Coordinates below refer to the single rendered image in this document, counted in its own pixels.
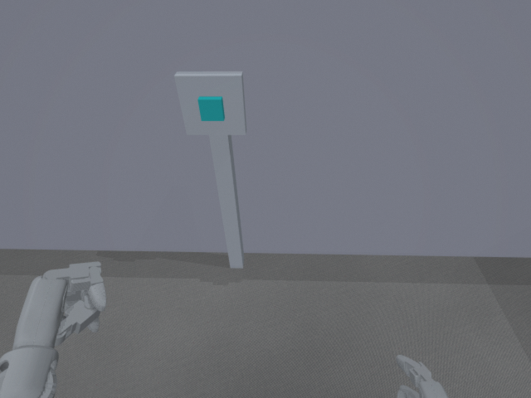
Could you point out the robot left forearm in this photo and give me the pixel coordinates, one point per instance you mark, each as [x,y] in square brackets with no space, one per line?
[29,372]

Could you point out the button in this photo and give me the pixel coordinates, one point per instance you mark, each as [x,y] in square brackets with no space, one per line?
[211,108]

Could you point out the panel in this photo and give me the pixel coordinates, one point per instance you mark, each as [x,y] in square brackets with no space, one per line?
[229,85]

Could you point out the robot left hand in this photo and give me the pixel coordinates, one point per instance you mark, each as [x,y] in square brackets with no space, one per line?
[77,291]

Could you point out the robot right hand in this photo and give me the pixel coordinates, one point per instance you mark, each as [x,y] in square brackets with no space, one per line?
[420,376]

